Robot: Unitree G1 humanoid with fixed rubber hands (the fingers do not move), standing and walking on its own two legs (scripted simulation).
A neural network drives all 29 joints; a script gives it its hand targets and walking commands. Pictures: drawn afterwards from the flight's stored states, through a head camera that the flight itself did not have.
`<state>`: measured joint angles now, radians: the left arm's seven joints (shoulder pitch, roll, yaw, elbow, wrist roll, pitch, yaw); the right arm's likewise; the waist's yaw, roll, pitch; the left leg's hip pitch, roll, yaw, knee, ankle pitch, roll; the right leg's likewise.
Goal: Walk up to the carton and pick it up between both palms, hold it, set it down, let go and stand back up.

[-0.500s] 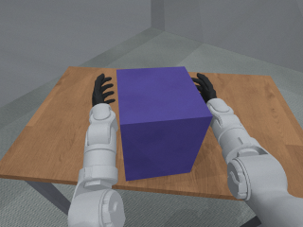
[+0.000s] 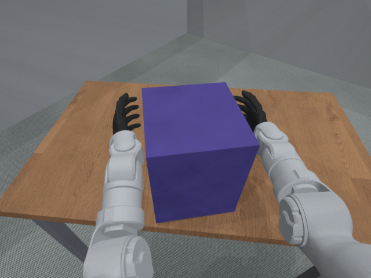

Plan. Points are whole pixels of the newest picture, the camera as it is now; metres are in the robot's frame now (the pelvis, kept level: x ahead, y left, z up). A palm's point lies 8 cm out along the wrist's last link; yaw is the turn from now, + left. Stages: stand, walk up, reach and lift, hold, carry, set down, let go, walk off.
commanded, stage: set down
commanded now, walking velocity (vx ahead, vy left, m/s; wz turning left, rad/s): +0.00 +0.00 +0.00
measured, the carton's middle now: (190, 153) +0.39 +0.04 +0.06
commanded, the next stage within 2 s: none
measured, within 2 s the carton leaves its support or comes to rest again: rests again in 0.18 s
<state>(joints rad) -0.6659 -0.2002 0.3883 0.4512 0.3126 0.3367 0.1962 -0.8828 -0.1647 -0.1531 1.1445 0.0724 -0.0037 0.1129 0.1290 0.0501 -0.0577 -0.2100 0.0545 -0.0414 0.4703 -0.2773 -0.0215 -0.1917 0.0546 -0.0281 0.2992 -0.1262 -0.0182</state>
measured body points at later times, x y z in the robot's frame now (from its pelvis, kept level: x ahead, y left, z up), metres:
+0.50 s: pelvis +0.00 +0.00 +0.00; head +0.02 -0.01 +0.45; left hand +0.37 +0.20 +0.13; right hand +0.45 -0.10 +0.09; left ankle -0.02 +0.13 -0.74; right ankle +0.02 -0.11 -0.74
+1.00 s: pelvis -0.01 -0.01 +0.00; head +0.00 -0.01 +0.45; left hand +0.35 +0.18 +0.10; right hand +0.44 -0.13 +0.09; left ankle -0.02 +0.13 -0.74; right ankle +0.02 -0.11 -0.74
